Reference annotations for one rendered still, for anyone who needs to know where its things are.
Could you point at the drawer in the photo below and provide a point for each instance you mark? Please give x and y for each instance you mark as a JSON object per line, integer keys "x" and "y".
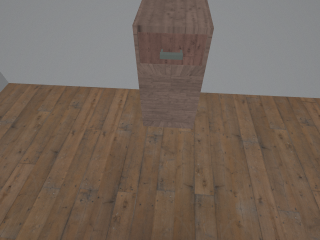
{"x": 192, "y": 46}

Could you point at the cabinet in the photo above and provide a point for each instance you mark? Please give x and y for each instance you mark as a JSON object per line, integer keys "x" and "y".
{"x": 169, "y": 93}

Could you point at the handle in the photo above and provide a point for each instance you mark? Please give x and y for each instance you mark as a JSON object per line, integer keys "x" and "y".
{"x": 171, "y": 55}

